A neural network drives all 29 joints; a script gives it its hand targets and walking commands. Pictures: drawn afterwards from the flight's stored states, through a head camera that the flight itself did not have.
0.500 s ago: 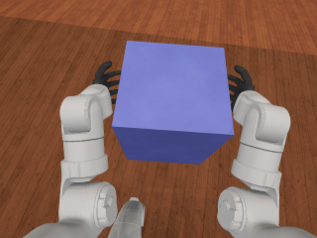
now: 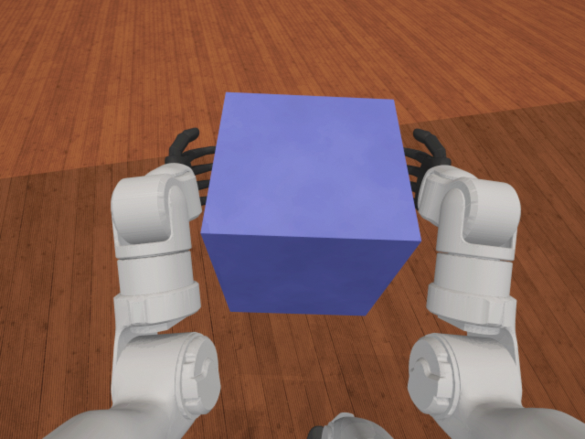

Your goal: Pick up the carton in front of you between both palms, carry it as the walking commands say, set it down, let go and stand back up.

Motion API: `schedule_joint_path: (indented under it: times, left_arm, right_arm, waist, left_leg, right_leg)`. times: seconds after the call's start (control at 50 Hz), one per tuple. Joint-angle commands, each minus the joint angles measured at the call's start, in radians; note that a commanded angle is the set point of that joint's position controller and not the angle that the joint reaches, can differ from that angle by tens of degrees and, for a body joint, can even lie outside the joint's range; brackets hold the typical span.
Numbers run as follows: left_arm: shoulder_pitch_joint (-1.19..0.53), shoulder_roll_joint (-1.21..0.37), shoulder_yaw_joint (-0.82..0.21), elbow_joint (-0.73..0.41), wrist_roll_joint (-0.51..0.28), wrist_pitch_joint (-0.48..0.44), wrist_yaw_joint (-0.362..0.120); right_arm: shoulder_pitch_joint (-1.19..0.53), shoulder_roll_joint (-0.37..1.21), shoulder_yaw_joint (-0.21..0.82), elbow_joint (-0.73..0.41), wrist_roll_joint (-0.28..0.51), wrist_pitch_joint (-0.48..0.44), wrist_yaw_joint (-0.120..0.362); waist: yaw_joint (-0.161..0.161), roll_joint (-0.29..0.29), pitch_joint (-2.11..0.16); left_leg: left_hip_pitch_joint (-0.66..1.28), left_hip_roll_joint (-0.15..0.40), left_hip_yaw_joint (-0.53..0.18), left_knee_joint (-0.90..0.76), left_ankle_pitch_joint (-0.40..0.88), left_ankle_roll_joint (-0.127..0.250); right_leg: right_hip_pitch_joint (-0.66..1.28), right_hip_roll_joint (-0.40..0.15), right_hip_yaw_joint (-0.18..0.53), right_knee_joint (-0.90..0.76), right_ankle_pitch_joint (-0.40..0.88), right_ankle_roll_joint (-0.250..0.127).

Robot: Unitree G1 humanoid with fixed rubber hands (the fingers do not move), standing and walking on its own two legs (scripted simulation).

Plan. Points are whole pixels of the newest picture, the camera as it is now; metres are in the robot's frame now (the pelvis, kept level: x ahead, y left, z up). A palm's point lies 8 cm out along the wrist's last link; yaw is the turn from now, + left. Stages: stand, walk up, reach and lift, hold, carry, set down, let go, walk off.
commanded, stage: carry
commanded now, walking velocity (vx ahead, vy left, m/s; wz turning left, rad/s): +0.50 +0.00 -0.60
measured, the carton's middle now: (303, 216) +0.38 +0.00 +0.10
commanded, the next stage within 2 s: none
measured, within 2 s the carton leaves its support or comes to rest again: neither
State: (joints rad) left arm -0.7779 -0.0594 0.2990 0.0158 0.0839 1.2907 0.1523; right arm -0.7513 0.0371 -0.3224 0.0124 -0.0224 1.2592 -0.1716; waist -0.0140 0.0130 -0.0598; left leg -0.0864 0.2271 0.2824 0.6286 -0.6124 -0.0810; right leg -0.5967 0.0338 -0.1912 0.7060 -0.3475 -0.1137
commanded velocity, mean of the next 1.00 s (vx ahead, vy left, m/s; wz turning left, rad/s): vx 0.50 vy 0.00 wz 0.35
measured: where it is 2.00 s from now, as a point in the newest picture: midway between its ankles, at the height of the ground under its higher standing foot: (248, 171)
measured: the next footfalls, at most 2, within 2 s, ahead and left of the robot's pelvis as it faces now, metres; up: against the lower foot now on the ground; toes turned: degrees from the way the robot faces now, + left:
left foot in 0.36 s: +0.41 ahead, +0.11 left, +0.05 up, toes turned +5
right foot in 0.68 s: +0.56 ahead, -0.10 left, +0.06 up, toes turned +6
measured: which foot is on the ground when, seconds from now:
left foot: up 0.00-0.34, down 0.36-0.68, up 0.70-1.00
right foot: down 0.00-0.36, up 0.38-0.66, down 0.68-1.00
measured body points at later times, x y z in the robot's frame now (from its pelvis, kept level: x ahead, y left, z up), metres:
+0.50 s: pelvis +0.30 +0.02 +0.07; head +0.33 +0.01 +0.52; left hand +0.69 +0.14 +0.21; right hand +0.67 -0.17 +0.21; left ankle +0.37 +0.10 -0.65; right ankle +0.21 -0.08 -0.55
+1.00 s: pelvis +0.60 +0.00 +0.11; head +0.61 -0.01 +0.56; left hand +0.90 +0.27 +0.28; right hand +1.01 -0.02 +0.27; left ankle +0.68 +0.14 -0.55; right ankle +0.51 -0.10 -0.63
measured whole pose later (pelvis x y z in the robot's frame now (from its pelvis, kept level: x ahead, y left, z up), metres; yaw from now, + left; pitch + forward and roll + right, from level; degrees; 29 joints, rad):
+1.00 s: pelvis +0.60 +0.00 +0.11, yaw +13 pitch +5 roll +2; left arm -0.74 -0.04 0.30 0.03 0.00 1.25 0.19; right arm -0.79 0.07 -0.34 0.01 -0.10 1.27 -0.15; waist 0.13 -0.01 -0.07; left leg -0.77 0.00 0.09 0.99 -0.42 0.05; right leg -0.11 -0.03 -0.11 0.39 -0.52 -0.02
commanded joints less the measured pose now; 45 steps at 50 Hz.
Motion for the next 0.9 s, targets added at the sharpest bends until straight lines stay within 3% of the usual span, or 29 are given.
schedule_joint_path:
  times: [0.0,0.02,0.04,0.06,0.08,0.12,0.14,0.24,0.28,0.3,0.32,0.34,0.36,0.38,0.4,0.44,0.46,0.5,0.54,0.6,0.64,0.66,0.68,0.7,0.72,0.74,0.76,0.8,0.88]
  left_arm:
    - [-0.583,-0.84,-0.574,0.012,-0.265,-0.015,-0.053]
    - [-0.616,-0.879,-0.596,-0.009,-0.305,-0.018,-0.062]
    - [-0.691,-0.926,-0.638,-0.064,-0.352,-0.024,-0.075]
    - [-0.75,-0.973,-0.682,-0.109,-0.405,-0.036,-0.087]
    - [-0.797,-1.012,-0.71,-0.148,-0.443,-0.05,-0.097]
    - [-0.829,-1.04,-0.74,-0.193,-0.479,-0.07,-0.108]
    - [-0.819,-1.041,-0.745,-0.202,-0.487,-0.078,-0.112]
    - [-0.692,-0.949,-0.72,-0.193,-0.436,-0.084,-0.099]
    - [-0.645,-0.891,-0.696,-0.184,-0.398,-0.071,-0.086]
    - [-0.618,-0.864,-0.682,-0.172,-0.38,-0.061,-0.08]
    - [-0.596,-0.837,-0.666,-0.163,-0.362,-0.051,-0.075]
    - [-0.571,-0.807,-0.646,-0.152,-0.338,-0.041,-0.07]
    - [-0.56,-0.772,-0.611,-0.146,-0.312,-0.031,-0.067]
    - [-0.549,-0.754,-0.582,-0.14,-0.285,-0.023,-0.067]
    - [-0.569,-0.748,-0.562,-0.122,-0.261,-0.02,-0.063]
    - [-0.539,-0.758,-0.503,-0.08,-0.213,-0.023,-0.058]
    - [-0.536,-0.766,-0.496,-0.069,-0.197,-0.027,-0.058]
    - [-0.539,-0.774,-0.491,-0.071,-0.18,-0.038,-0.055]
    - [-0.552,-0.758,-0.494,-0.084,-0.171,-0.043,-0.047]
    - [-0.526,-0.724,-0.494,-0.058,-0.158,-0.033,-0.038]
    - [-0.507,-0.712,-0.485,-0.026,-0.159,-0.027,-0.041]
    - [-0.486,-0.708,-0.483,0.001,-0.164,-0.025,-0.045]
    - [-0.499,-0.686,-0.482,0.03,-0.167,-0.025,-0.044]
    - [-0.538,-0.713,-0.485,0.022,-0.184,-0.024,-0.049]
    - [-0.589,-0.749,-0.518,-0.02,-0.224,-0.024,-0.059]
    - [-0.654,-0.802,-0.559,-0.063,-0.274,-0.027,-0.072]
    - [-0.713,-0.851,-0.597,-0.098,-0.323,-0.031,-0.084]
    - [-0.782,-0.911,-0.644,-0.14,-0.403,-0.043,-0.102]
    - [-0.803,-0.913,-0.656,-0.16,-0.473,-0.051,-0.119]
  right_arm:
    - [-0.625,0.862,0.574,-0.025,0.26,0.023,0.134]
    - [-0.651,0.845,0.556,-0.028,0.245,0.022,0.131]
    - [-0.661,0.867,0.548,-0.023,0.23,0.016,0.127]
    - [-0.649,0.873,0.539,-0.033,0.218,0.009,0.124]
    - [-0.65,0.882,0.538,-0.038,0.205,0.002,0.12]
    - [-0.631,0.894,0.548,-0.051,0.179,-0.017,0.112]
    - [-0.617,0.89,0.556,-0.063,0.172,-0.024,0.11]
    - [-0.588,0.838,0.626,-0.135,0.196,-0.026,0.104]
    - [-0.596,0.817,0.652,-0.146,0.231,-0.015,0.106]
    - [-0.594,0.811,0.66,-0.137,0.247,-0.009,0.107]
    - [-0.576,0.807,0.663,-0.112,0.26,-0.004,0.107]
    - [-0.55,0.8,0.658,-0.078,0.273,-0.002,0.107]
    - [-0.534,0.793,0.647,-0.059,0.28,-0.002,0.106]
    - [-0.573,0.793,0.653,-0.059,0.287,-0.005,0.107]
    - [-0.588,0.828,0.667,-0.068,0.297,0.001,0.109]
    - [-0.703,0.913,0.726,-0.121,0.381,-0.004,0.124]
    - [-0.767,0.949,0.745,-0.144,0.417,-0.011,0.132]
    - [-0.843,0.996,0.763,-0.174,0.463,-0.025,0.142]
    - [-0.854,0.99,0.756,-0.177,0.477,-0.028,0.142]
    - [-0.769,0.945,0.707,-0.091,0.432,-0.013,0.135]
    - [-0.704,0.926,0.674,-0.017,0.392,0.0,0.131]
    - [-0.695,0.913,0.653,0.011,0.37,0.006,0.129]
    - [-0.681,0.9,0.623,0.037,0.349,0.017,0.129]
    - [-0.723,0.887,0.606,0.054,0.331,0.022,0.126]
    - [-0.711,0.894,0.591,0.065,0.316,0.022,0.122]
    - [-0.687,0.903,0.577,0.064,0.301,0.019,0.119]
    - [-0.669,0.913,0.565,0.068,0.279,0.015,0.115]
    - [-0.638,0.916,0.544,0.068,0.227,0.007,0.099]
    - [-0.598,0.844,0.511,0.041,0.14,-0.002,0.057]
  waist:
    - [0.114,-0.22,-0.554]
    - [0.138,-0.198,-0.535]
    - [0.136,-0.086,-0.483]
    - [0.127,0.014,-0.469]
    - [0.114,0.046,-0.452]
    - [0.084,-0.014,-0.468]
    - [0.08,-0.05,-0.467]
    - [0.075,-0.097,-0.385]
    - [0.063,-0.136,-0.371]
    - [0.03,-0.14,-0.39]
    - [-0.027,-0.112,-0.427]
    - [-0.086,-0.05,-0.503]
    - [-0.134,0.08,-0.579]
    - [-0.129,0.286,-0.58]
    - [-0.115,0.214,-0.531]
    - [-0.117,-0.025,-0.474]
    - [-0.105,-0.049,-0.46]
    - [-0.071,0.005,-0.471]
    - [-0.067,0.043,-0.443]
    - [-0.047,0.141,-0.435]
    - [0.019,0.072,-0.472]
    - [0.065,-0.093,-0.517]
    - [0.082,-0.414,-0.519]
    - [0.084,-0.291,-0.474]
    - [0.081,-0.148,-0.404]
    - [0.08,-0.061,-0.37]
    - [0.08,-0.041,-0.356]
    - [0.079,-0.11,-0.362]
    - [0.093,-0.137,-0.36]
  left_leg:
    - [-0.54,-0.119,-0.078,0.73,0.18,-0.018]
    - [-0.744,-0.228,-0.25,0.952,0.008,-0.02]
    - [-0.815,-0.187,-0.341,1.023,0.045,0.018]
    - [-0.808,-0.158,-0.348,0.983,0.055,0.036]
    - [-0.792,-0.138,-0.336,0.895,0.071,0.059]
    - [-0.724,-0.133,-0.319,0.774,0.069,0.104]
    - [-0.722,-0.136,-0.3,0.74,0.072,0.114]
    - [-0.643,-0.118,-0.23,0.342,0.211,0.119]
    - [-0.504,-0.188,-0.119,0.206,0.221,0.131]
    - [-0.371,-0.246,-0.06,0.159,0.226,0.142]
    - [-0.2,-0.319,0.001,0.076,0.281,0.154]
    - [0.03,-0.358,-0.025,0.01,0.314,0.188]
    - [0.261,-0.172,-0.436,-0.09,0.105,0.303]
    - [0.37,0.02,-0.955,-0.268,0.224,0.454]
    - [0.386,0.067,-1.02,-0.257,0.45,0.506]
    - [0.319,0.037,-0.841,-0.12,0.724,0.457]
    - [0.27,0.013,-0.778,-0.132,0.7,0.409]
    - [0.196,-0.017,-0.686,-0.168,0.557,0.362]
    - [0.09,-0.029,-0.612,-0.194,0.531,0.361]
    - [-0.116,-0.078,-0.481,-0.185,0.486,0.306]
    - [-0.344,-0.127,-0.392,-0.054,0.317,0.265]
    - [-0.519,-0.193,-0.319,0.144,0.223,0.227]
    - [-0.738,-0.297,-0.247,0.427,-0.043,0.154]
    - [-0.779,-0.265,-0.306,0.593,-0.039,0.154]
    - [-0.817,-0.246,-0.311,0.686,0.033,0.147]
    - [-0.834,-0.23,-0.306,0.719,0.078,0.145]
    - [-0.841,-0.219,-0.312,0.709,0.117,0.146]
    - [-0.836,-0.227,-0.3,0.677,0.145,0.139]
    - [-0.895,-0.233,-0.243,0.607,0.149,0.128]
  right_leg:
    - [0.91,-0.243,0.722,-0.27,-0.125,-0.237]
    - [0.959,-0.301,1.001,-0.371,0.086,-0.331]
    - [0.936,-0.305,0.882,-0.279,0.331,-0.327]
    - [0.858,-0.293,0.749,-0.224,0.447,-0.285]
    - [0.787,-0.281,0.66,-0.22,0.403,-0.226]
    - [0.698,-0.27,0.57,-0.256,0.189,-0.171]
    - [0.677,-0.277,0.54,-0.269,0.163,-0.17]
    - [0.589,-0.284,0.336,-0.359,0.203,-0.129]
    - [0.547,-0.263,0.236,-0.355,0.304,-0.087]
    - [0.516,-0.249,0.172,-0.285,0.479,-0.058]
    - [0.49,-0.221,0.088,-0.142,0.672,-0.016]
    - [0.433,-0.18,0.014,0.048,0.768,0.037]
    - [0.195,-0.12,0.03,0.317,0.585,0.107]
    - [-0.061,0.045,0.104,0.535,-0.038,0.143]
    - [-0.194,0.05,0.209,0.735,-0.183,0.142]
    - [-0.298,-0.024,0.261,0.768,-0.195,0.113]
    - [-0.284,-0.048,0.266,0.691,-0.173,0.104]
    - [-0.202,-0.063,0.251,0.525,-0.161,0.093]
    - [-0.107,-0.05,0.207,0.309,-0.21,0.1]
    - [0.188,-0.003,0.137,-0.024,-0.073,0.116]
    - [0.606,0.03,0.044,-0.172,0.025,0.111]
    - [0.849,-0.132,0.274,-0.221,-0.115,0.067]
    - [0.916,-0.454,0.851,-0.394,-0.242,-0.074]
    - [0.861,-0.46,0.951,-0.409,-0.317,-0.139]
    - [0.812,-0.424,0.866,-0.371,-0.208,-0.141]
    - [0.785,-0.39,0.748,-0.331,-0.005,-0.121]
    - [0.772,-0.359,0.647,-0.309,0.152,-0.096]
    - [0.793,-0.308,0.524,-0.306,0.229,-0.05]
    - [0.856,-0.298,0.433,-0.347,0.289,-0.079]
